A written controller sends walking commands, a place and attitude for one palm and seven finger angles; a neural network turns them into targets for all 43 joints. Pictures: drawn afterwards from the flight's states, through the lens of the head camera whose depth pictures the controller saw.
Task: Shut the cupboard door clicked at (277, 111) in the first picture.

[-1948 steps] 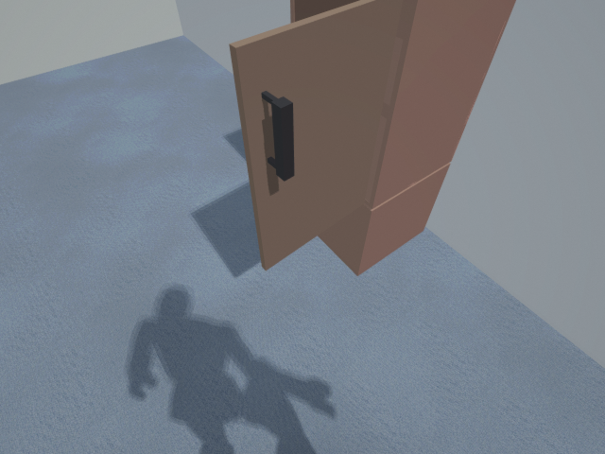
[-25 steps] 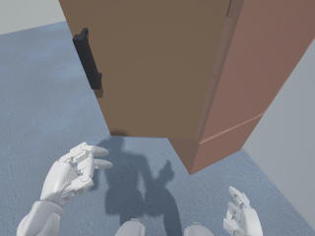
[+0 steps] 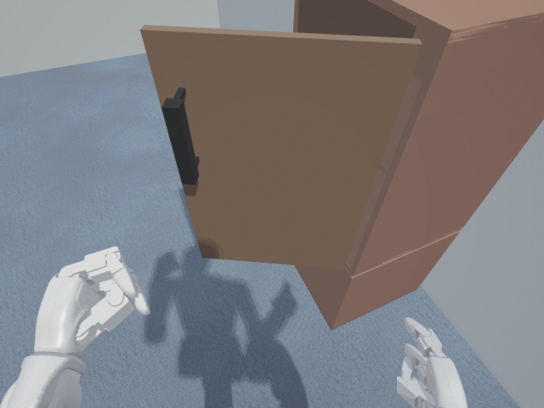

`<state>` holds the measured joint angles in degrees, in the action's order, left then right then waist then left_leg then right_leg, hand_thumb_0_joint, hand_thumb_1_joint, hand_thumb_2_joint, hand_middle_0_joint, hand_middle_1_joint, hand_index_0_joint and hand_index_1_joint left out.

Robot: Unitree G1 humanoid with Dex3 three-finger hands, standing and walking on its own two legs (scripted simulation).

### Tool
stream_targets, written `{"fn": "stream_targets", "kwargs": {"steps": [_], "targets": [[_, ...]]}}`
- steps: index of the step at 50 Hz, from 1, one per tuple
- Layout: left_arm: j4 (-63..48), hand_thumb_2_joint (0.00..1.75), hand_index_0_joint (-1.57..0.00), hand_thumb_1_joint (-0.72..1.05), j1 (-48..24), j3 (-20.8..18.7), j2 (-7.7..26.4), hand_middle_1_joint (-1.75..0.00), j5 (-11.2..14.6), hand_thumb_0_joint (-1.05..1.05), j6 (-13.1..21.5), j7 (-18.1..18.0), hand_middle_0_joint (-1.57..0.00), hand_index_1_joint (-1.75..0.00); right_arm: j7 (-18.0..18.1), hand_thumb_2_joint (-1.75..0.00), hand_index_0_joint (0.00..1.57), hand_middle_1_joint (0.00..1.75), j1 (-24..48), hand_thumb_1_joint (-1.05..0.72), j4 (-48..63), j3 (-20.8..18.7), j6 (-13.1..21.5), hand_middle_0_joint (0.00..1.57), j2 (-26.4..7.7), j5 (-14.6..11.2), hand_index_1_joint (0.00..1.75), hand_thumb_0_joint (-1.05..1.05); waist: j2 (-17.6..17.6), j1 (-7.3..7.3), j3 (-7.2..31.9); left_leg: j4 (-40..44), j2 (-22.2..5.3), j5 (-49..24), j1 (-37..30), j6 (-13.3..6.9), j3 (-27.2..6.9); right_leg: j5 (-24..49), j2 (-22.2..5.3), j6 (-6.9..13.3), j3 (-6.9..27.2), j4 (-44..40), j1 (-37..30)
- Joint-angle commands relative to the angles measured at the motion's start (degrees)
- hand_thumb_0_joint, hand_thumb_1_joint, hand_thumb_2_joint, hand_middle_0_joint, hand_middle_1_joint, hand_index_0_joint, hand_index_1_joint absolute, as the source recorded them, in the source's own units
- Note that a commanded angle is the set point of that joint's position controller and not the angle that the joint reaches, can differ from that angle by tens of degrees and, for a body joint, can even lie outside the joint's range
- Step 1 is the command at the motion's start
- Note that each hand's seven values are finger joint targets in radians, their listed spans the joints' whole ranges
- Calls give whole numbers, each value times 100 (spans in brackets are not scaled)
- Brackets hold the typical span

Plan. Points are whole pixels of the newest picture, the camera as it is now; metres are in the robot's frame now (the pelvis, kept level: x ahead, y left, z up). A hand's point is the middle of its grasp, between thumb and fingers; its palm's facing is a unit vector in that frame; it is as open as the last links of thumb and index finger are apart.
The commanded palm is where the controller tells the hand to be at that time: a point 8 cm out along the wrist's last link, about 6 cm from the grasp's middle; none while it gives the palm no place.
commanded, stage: raise the hand and make a fist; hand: left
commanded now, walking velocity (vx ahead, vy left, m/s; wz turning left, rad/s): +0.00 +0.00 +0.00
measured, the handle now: (185, 137) +0.50 +0.20 +0.13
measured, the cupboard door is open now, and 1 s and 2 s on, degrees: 61 61 61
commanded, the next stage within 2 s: bring the fist close to the handle in 0.70 s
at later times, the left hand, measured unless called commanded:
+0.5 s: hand (154, 284) +0.23 +0.17 +0.12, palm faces -0.03 -1.00 -0.02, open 3.1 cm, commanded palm +0.21 +0.23 +0.13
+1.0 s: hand (149, 263) +0.25 +0.18 +0.14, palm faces +0.07 -1.00 -0.05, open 3.1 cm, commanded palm +0.24 +0.22 +0.13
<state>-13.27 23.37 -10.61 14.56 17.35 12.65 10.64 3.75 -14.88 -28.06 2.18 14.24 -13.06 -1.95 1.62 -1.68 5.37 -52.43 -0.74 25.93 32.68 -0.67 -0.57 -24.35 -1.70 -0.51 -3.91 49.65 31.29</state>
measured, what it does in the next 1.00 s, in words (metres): stands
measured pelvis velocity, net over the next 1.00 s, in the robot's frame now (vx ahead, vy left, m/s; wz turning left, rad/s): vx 0.00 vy -0.02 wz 0.01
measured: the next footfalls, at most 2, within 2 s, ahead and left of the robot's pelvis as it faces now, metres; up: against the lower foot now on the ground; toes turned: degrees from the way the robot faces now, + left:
none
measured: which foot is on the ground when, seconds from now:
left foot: down 0.00-1.00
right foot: down 0.00-1.00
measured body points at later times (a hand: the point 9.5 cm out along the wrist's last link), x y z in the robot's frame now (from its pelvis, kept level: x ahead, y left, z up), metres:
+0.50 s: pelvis +0.01 -0.01 +0.02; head +0.01 -0.03 +0.47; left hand +0.23 +0.22 +0.12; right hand +0.18 -0.25 -0.05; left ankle +0.01 +0.11 -0.69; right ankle +0.01 -0.13 -0.69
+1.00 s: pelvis +0.00 -0.02 +0.02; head +0.01 -0.04 +0.47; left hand +0.24 +0.23 +0.14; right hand +0.18 -0.25 -0.05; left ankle +0.01 +0.11 -0.69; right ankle +0.01 -0.13 -0.69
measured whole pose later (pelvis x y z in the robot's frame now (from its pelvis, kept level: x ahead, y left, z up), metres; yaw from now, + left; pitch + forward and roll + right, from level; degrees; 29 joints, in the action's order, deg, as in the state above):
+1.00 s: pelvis +0.00 -0.02 +0.02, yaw +0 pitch +2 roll +0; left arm -3.1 9.8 -11.7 14.3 16.7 8.5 12.0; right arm 4.7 -14.0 -34.4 2.8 15.3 -14.4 -2.5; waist 2.5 -2.3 1.4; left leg -41.7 -1.0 20.9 22.8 1.0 -1.0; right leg -20.9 -1.1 1.0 -4.4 41.5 22.5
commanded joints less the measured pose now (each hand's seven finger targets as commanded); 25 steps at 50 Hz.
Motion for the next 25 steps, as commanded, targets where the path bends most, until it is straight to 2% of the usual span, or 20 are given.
{"fn": "stream_targets", "kwargs": {"steps": [1,4,7,9,11,12,13,15,18,21,22,25], "targets": [[-888,90,-130,90,-450,110,347,-150,-36,0,-45,248,-130,-150,26,-90,20,30,164,-90,754,-247,231,20,-796,-34,30,0,196,157,292,1190,12,-1438,-574,32,-252,1316,294,152,-128,-761,-385],[-889,90,-130,90,-760,-29,618,-150,-64,0,-369,417,-130,-150,76,-90,20,30,183,-90,786,-228,206,20,-833,-70,30,0,-1,120,366,1289,28,-1384,-664,-14,-250,1338,268,147,-61,-940,-621],[-1201,90,-130,90,-1099,-566,1064,-150,1,0,-394,342,-130,-150,137,-90,20,30,292,-90,773,-191,205,20,-786,-48,30,0,26,-6,609,1362,61,-1501,-859,-23,-217,1409,257,160,-12,-1047,-928],[-1406,90,-130,90,-1290,-719,1039,-150,70,0,-276,248,-130,-150,137,-90,20,30,337,-90,786,-150,225,20,-705,-38,30,0,186,-57,782,1434,68,-1674,-1065,0,-210,1541,261,172,-54,-1041,-1016],[-1503,90,-130,90,-1395,-786,966,-150,159,0,-125,167,-130,-150,124,-90,20,30,350,-90,704,-140,273,20,-675,-34,30,0,196,-77,916,1465,73,-1851,-1210,31,-189,1720,270,170,-76,-1052,-1132],[-1422,90,-130,90,-1409,-830,1034,-150,165,0,-101,147,-130,-150,114,-90,20,30,355,-90,645,-125,288,20,-689,-26,30,0,190,-86,880,1455,73,-1920,-1217,18,-177,1802,275,175,-44,-1094,-1199],[-1294,90,-130,90,-1427,-684,864,-150,170,0,-111,171,-130,-150,105,-90,20,30,360,-90,609,-119,303,20,-680,-42,30,0,192,-33,795,1481,75,-1922,-1232,17,-157,1845,264,165,-63,-1123,-1171],[-1007,90,-130,90,-1434,-465,680,-150,191,0,-231,288,-130,-150,92,-90,20,30,386,-90,526,-132,336,20,-712,-82,30,0,213,22,590,1537,84,-1780,-1222,16,-124,1767,249,143,-41,-1244,-1125],[-396,90,-130,90,-992,-181,449,-150,179,0,-598,533,-130,-150,108,-90,20,30,364,-90,507,-174,341,20,-777,-128,30,0,-219,24,296,1573,98,-1685,-1037,-35,-66,1786,189,97,39,-1441,-1164],[-480,90,-130,90,-969,-346,679,-150,150,0,-821,603,-130,-150,129,-90,20,30,441,-90,578,-195,321,20,-798,-131,30,0,-215,-70,277,1663,123,-1576,-1012,-42,-42,1613,152,88,99,-1539,-1252],[-576,90,-130,90,-1015,-530,876,-150,138,0,-803,542,-130,-150,141,-90,20,30,460,-90,586,-202,311,20,-802,-109,30,0,-390,-97,314,1640,125,-1596,-1000,-56,-45,1567,136,81,165,-1575,-1361],[-1160,90,-130,90,-1385,-818,1023,-150,123,0,-479,302,-130,-150,136,-90,20,30,501,-90,634,-207,344,20,-722,-44,30,0,-157,-142,674,1674,148,-1729,-1209,-50,-11,1648,138,79,163,-1512,-1455]]}}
